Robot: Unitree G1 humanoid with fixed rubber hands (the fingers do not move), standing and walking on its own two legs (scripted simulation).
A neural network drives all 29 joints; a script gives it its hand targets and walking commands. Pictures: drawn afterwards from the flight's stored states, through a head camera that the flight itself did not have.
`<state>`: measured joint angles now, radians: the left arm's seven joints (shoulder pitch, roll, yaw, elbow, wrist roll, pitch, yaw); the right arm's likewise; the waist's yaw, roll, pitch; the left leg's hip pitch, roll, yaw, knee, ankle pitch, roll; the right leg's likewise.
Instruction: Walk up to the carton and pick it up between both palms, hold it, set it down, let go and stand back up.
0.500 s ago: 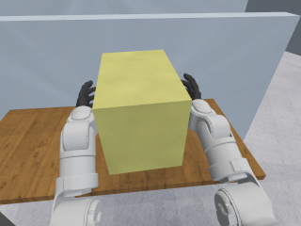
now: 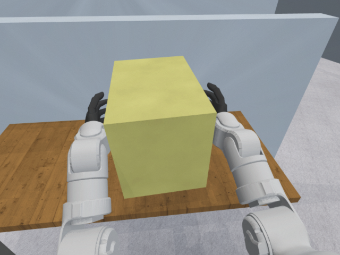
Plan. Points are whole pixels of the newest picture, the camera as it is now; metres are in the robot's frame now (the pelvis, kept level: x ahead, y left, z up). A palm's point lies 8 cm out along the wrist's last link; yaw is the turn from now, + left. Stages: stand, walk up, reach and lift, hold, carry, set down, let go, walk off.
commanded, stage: hold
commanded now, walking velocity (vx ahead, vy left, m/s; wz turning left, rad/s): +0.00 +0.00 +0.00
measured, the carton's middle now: (156, 119) +0.39 +0.01 +0.19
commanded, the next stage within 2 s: set down in 1.44 s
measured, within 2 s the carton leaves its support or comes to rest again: neither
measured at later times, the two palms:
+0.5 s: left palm (98, 127) +0.36 +0.14 +0.20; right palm (220, 116) +0.36 -0.13 +0.21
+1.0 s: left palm (96, 126) +0.35 +0.14 +0.21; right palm (219, 116) +0.36 -0.13 +0.21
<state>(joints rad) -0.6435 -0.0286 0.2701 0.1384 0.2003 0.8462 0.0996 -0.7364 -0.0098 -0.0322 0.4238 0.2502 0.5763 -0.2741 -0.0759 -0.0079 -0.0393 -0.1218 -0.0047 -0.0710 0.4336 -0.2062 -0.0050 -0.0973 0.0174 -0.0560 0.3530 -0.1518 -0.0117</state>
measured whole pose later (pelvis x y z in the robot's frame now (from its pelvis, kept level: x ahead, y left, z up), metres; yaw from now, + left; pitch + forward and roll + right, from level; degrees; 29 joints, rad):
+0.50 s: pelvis +0.00 +0.00 +0.00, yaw +0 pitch -6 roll -1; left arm -0.63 -0.04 0.27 0.12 0.20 0.85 0.10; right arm -0.73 -0.02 -0.02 0.40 0.26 0.59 -0.28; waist -0.08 -0.01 -0.03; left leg -0.11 0.00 -0.07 0.43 -0.20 -0.01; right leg -0.09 0.02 -0.05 0.35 -0.15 -0.02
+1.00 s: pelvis +0.00 +0.00 +0.00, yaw +0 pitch -7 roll -1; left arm -0.66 -0.04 0.30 0.16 0.21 0.84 0.09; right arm -0.75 -0.01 -0.04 0.44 0.24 0.58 -0.28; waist -0.07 -0.01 -0.04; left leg -0.11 0.00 -0.07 0.42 -0.20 -0.01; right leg -0.09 0.02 -0.05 0.36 -0.15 -0.02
